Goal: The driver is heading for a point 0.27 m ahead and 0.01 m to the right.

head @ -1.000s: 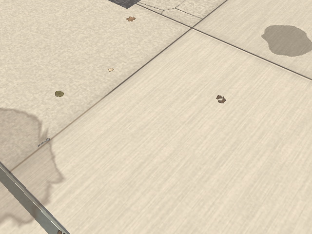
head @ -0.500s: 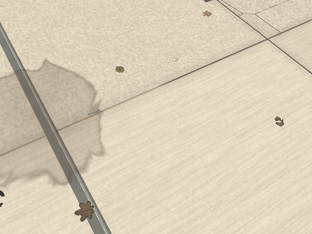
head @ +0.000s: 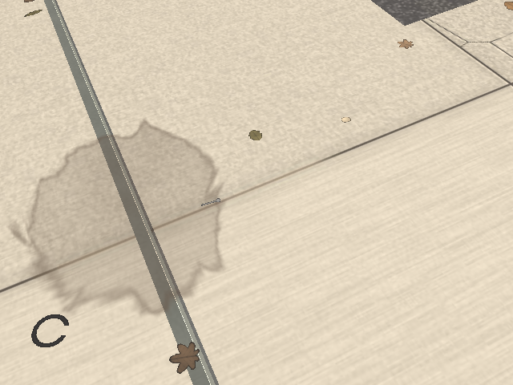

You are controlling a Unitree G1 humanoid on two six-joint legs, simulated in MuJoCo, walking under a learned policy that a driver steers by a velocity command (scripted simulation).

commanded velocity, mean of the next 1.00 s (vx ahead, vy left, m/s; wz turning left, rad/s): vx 0.00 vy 0.00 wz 0.02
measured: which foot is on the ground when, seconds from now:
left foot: up 0.00-0.06, down 0.08-1.00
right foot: down 0.00-1.00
